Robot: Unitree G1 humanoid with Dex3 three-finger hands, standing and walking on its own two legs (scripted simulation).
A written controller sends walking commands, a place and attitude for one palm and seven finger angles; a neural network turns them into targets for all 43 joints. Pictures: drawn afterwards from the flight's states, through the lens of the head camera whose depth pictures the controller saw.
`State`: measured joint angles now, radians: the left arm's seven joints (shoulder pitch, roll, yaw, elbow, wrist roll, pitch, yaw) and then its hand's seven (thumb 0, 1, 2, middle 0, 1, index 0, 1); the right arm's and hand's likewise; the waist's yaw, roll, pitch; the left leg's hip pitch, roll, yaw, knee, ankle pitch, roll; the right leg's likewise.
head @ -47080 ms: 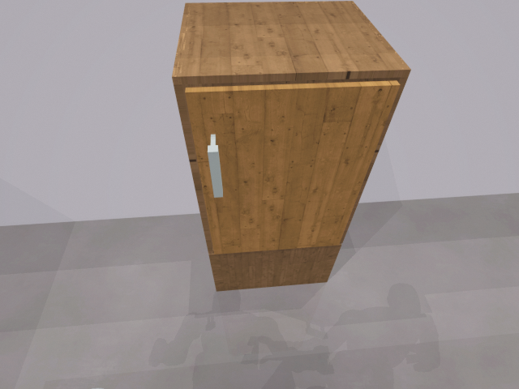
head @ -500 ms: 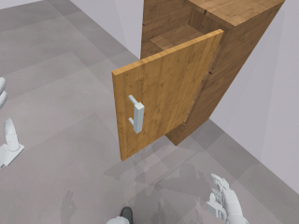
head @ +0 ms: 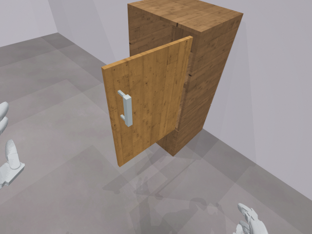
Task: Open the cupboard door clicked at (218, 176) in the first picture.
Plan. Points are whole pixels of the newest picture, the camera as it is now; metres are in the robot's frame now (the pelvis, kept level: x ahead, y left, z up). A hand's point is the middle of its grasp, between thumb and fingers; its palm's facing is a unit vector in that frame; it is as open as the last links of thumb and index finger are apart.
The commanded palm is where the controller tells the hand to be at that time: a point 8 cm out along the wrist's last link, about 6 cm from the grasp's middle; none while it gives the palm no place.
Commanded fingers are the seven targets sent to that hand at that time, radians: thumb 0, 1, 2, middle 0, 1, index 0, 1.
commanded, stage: stop stepping back and stand still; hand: left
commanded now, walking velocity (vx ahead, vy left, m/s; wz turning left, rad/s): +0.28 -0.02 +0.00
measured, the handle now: (124, 108) +0.55 +0.12 -0.01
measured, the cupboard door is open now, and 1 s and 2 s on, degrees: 86 86 86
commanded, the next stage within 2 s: let the arm hang, fingers relaxed in 0.40 s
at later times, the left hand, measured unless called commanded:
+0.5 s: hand (8, 181) +0.17 +0.26 +0.17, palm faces +0.40 -0.76 -0.52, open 7.4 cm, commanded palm none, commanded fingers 0.00 0.90 0.90 -0.20 -0.30 -0.20 -0.30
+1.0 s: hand out of the picture -0.06 +0.20 -0.17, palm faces +0.11 -0.97 -0.22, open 7.1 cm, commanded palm none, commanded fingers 0.00 0.90 0.90 -0.20 -0.30 -0.20 -0.30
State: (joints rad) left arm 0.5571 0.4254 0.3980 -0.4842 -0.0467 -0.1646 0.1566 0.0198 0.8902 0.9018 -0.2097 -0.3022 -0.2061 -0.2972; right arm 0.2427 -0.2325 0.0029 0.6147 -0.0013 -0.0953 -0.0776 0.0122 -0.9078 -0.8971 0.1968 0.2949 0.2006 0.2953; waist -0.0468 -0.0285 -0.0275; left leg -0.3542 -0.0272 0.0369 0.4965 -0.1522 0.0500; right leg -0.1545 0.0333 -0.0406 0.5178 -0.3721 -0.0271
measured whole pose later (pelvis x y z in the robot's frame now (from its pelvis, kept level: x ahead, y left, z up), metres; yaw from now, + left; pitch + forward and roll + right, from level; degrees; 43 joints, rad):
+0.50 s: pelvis -0.02 +0.00 -0.01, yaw +0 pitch -1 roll +0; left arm 0.59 0.44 0.43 -0.53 -0.03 -0.21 0.15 0.02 0.89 0.90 -0.21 -0.30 -0.21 -0.30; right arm 0.25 -0.15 0.04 0.64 -0.02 -0.16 -0.05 0.01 -0.90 -0.90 0.20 0.30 0.21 0.30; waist -0.01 0.00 0.03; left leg -0.34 0.05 0.03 0.63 -0.30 -0.01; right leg -0.25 0.04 -0.08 0.57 -0.29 -0.06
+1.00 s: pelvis -0.02 +0.02 +0.01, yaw +4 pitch -1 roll -1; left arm 0.31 0.20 0.01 1.12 0.00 0.01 0.02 -0.01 0.97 0.90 -0.20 -0.30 -0.20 -0.29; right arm 0.25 -0.16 0.01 1.09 -0.02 0.02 -0.03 0.01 -0.91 -0.90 0.20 0.29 0.20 0.30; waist 0.01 0.01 0.07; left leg -0.23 0.03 0.04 0.45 -0.20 0.00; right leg -0.15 0.01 -0.13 0.40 -0.23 -0.04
